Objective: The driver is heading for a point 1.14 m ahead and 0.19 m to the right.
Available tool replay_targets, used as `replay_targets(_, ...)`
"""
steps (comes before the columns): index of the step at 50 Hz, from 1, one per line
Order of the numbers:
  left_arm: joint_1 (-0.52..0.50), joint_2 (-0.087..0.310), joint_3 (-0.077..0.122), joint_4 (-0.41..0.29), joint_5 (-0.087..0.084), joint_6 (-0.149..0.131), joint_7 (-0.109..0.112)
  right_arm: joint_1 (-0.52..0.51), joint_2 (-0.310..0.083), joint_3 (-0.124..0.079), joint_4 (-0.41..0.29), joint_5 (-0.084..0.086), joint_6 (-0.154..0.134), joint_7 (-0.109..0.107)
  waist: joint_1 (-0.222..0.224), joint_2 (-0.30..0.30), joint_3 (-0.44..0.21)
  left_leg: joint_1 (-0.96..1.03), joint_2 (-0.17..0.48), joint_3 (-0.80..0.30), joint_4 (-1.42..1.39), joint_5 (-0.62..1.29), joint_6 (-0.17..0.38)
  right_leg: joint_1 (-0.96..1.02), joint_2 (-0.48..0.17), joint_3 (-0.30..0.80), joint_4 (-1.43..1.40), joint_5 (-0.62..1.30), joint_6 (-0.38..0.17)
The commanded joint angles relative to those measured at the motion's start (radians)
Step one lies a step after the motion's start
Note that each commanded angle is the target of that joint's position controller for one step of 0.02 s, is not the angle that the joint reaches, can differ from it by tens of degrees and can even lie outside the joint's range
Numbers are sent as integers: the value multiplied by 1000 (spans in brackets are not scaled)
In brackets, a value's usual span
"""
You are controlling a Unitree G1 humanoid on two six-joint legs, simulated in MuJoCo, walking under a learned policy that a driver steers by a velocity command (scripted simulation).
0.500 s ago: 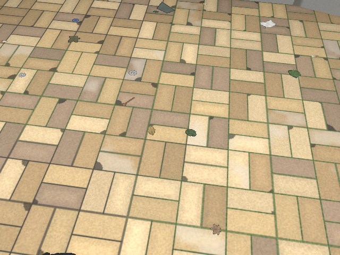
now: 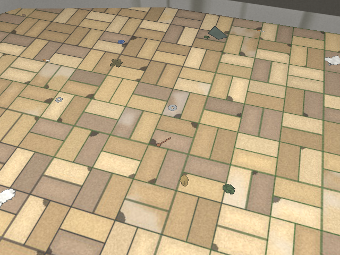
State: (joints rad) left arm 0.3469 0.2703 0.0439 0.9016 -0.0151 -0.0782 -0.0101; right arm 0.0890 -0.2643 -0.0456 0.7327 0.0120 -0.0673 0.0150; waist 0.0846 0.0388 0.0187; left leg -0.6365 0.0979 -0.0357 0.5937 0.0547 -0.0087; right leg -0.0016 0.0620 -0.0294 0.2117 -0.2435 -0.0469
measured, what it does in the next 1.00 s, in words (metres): walks ahead: left foot, then right foot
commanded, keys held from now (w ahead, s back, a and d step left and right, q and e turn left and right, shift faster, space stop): w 0.76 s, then no key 0.24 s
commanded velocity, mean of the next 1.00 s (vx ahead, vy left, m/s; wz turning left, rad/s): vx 0.45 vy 0.00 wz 0.00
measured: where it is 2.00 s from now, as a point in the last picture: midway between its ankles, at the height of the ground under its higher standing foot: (205, 166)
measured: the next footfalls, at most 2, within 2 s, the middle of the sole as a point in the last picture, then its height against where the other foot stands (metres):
left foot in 0.12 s outside the picture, level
right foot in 0.64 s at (219, 238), level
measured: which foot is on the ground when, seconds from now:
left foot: up 0.00-0.10, down 0.12-0.66, up 0.68-1.00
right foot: down 0.00-0.14, up 0.16-0.62, down 0.64-1.00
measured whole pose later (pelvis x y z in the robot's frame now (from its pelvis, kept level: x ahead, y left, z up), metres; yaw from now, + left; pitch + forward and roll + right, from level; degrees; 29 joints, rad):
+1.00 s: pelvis +0.54 -0.01 +0.00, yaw -1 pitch +1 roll -2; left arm 0.27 0.25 0.04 0.94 0.01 -0.07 -0.01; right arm 0.10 -0.27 -0.05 0.84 0.00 -0.05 -0.01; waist 0.05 0.04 0.04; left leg -0.59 0.09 -0.04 0.66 -0.03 -0.02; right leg -0.11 0.07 -0.05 0.27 -0.18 -0.06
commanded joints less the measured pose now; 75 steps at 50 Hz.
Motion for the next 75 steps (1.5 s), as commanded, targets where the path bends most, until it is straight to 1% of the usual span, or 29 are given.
replay_targets(1, 40, 178, 42, -17, -7, 7, 9, -128, -65, -11, -103, 6, -24, 16, 1, -102, 51, 4, -27, 15, -66, -15, 22, 12, -298, 129, -28, 319, -141)
replay_targets(4, 15, 202, 52, -11, -9, 23, 17, -54, -106, -27, -90, 2, -29, 24, -63, -124, 1, 133, -64, 42, -106, -120, 67, 73, -314, 124, 90, 547, -111)
replay_targets(6, -5, 163, 34, -27, 4, 29, 21, 232, -191, -68, -10, -8, -28, 10, -198, -82, -197, 575, -37, 18, -94, -80, 136, -76, -224, 52, 446, 615, -57)
replay_targets(7, 99, 62, 1, -52, 15, 11, 14, 346, -290, -91, 8, -25, -22, 4, -183, 119, -355, 990, 219, -387, -97, -181, 282, -478, -82, -8, 840, 245, 15)
replay_targets(8, 98, 63, -3, -35, 10, -10, 8, 380, -236, -77, 22, -6, -15, 6, -195, 225, -426, 1059, 298, -680, -248, -309, 337, -655, -9, 104, 1021, -327, 26)
replay_targets(9, 16, 156, 22, -59, -18, -26, -1, 321, -184, -56, 17, -1, -15, 5, -197, 145, -284, 953, 266, -585, -280, -402, 292, -752, -73, 147, 1097, -302, 9)
replay_targets(10, -63, 161, 22, -83, -28, -33, -3, 245, -162, -48, 3, -4, -14, 3, -175, 87, -169, 804, 229, -454, -304, -369, 263, -763, -125, 112, 1070, -213, -1)
replay_targets(12, -90, 145, 30, -84, -4, -22, 3, 144, -110, -31, -4, -20, -22, 8, -108, 44, -58, 569, 157, -296, -376, -223, 237, -673, -192, 102, 946, -84, 7)
replay_targets(16, -74, 89, 22, -77, 8, 14, 10, 135, -128, -37, 22, -14, -41, 9, -64, 41, -21, 448, 123, -165, -461, -78, 257, -625, -211, 89, 830, 26, 46)
replay_targets(22, -280, 55, 8, -133, 11, 1, -3, 220, -163, -43, 80, -5, -30, -14, -125, 16, 26, 476, 75, -31, -482, -35, 214, -622, -175, 50, 461, 336, 65)
replay_targets(27, -401, 66, 5, -181, 0, -10, -26, 302, -178, -49, 139, 6, -8, -20, -159, 17, 55, 632, 139, -44, -426, -27, 201, -643, -147, 52, 325, 304, 36)
replay_targets(30, -358, 100, 15, -180, 1, -17, -37, 288, -194, -57, 153, 9, 9, -26, -116, 40, 24, 710, 166, -51, -336, 139, 174, -561, -120, 33, 287, 190, -5)
replay_targets(32, -123, 168, 54, -108, 7, -19, -27, 264, -176, -48, 148, 5, 20, -30, 1, 27, -123, 649, 89, 12, -60, 366, 129, -217, -75, -10, 265, 197, -56)
replay_targets(33, 55, 244, 74, -74, 16, -15, -17, 283, -130, -26, 123, -18, 20, -33, 53, -92, -278, 447, 24, 61, 255, 97, 92, 89, -256, 196, 302, 235, -120)
replay_targets(34, 94, 298, 86, -49, 11, -8, -22, 409, -8, 7, 122, -15, -2, -20, -18, -364, -381, 48, -165, 34, 573, -573, 30, 393, -445, 666, 178, -3, -277)
replay_targets(35, 79, 196, 58, -62, -2, -9, -23, 338, -118, -16, 132, 6, -24, -15, 27, -247, -344, -67, -120, -92, 685, -643, 43, 371, -427, 718, 103, -146, -249)
replay_targets(36, 3, 163, 47, -76, 2, -11, -18, 242, -162, -29, 102, 30, -39, -10, 18, -199, -204, -130, -71, -73, 695, -555, 59, 249, -400, 579, 82, -122, -209)
replay_targets(37, -67, 150, 42, -90, 10, -12, -16, 191, -155, -27, 92, 28, -44, -15, -9, -117, -130, -104, -19, -43, 655, -462, 59, 114, -366, 479, 58, -28, -191)
replay_targets(39, -143, 103, 27, -100, 31, -18, -17, 181, -136, -34, 94, 6, -31, -21, -69, -116, -56, 1, 30, -41, 568, -372, 45, -81, -316, 345, 11, 218, -181)
replay_targets(44, -157, 131, 33, -62, 28, -22, -4, 177, -63, -20, 92, -17, 8, -32, -119, -105, -47, 101, 16, 0, 328, -272, -18, -202, -270, 109, 5, 758, -188)
replay_targets(53, -127, 145, 30, 17, 5, 26, 17, 36, -98, -24, 77, -24, 4, -12, -86, -113, -69, 271, -53, 13, -93, -44, 29, -98, -259, 82, 131, 579, -116)
replay_targets(55, -78, 109, 19, 31, 18, 29, 20, 109, -164, -45, 108, -37, -1, -20, -101, -35, -112, 464, -4, -35, -180, 352, 73, -137, -172, 58, 266, 432, -40)
replay_targets(56, 31, 68, 7, 46, 39, 21, 17, 118, -208, -52, 106, -39, 7, -27, -40, 80, -201, 672, 114, -149, -108, 514, 157, -270, -97, 26, 377, 118, 6)
replay_targets(57, 55, 27, -8, 61, 30, 26, 21, 157, -159, -46, 125, -22, 28, -30, -69, 178, -258, 744, 194, -272, -141, 263, 255, -376, -49, 1, 490, -201, 38)
replay_targets(58, -26, 78, 3, 37, 11, 35, 22, 221, -160, -50, 144, 3, 41, -26, -127, 176, -224, 745, 221, -388, -235, -121, 292, -501, -27, -5, 618, -381, 47)
replay_targets(60, -132, 133, 24, 1, -15, 50, 23, 211, -185, -53, 144, -7, 29, -25, -149, 116, -124, 631, 238, -496, -372, -681, 277, -656, -84, 54, 856, -378, 31)
replay_targets(66, -97, 65, 29, 45, 8, 33, 26, 28, -154, -54, 115, -6, -1, -35, -56, 117, -78, 320, 113, -183, -479, -500, 186, -411, -126, 12, 630, -100, 16)
replay_targets(72, -109, 73, 27, 50, 5, 41, 14, 48, -185, -69, 145, 16, 5, -36, -45, 80, -66, 303, 145, -85, -444, -577, 173, -267, -108, -43, 390, 16, -2)
replay_targets(75, 41, 84, 40, 110, 1, 46, 12, 8, -112, -49, 132, 8, 18, -34, 9, -34, -26, 204, 62, 34, -191, -646, 106, -146, -109, 2, 262, -116, -58)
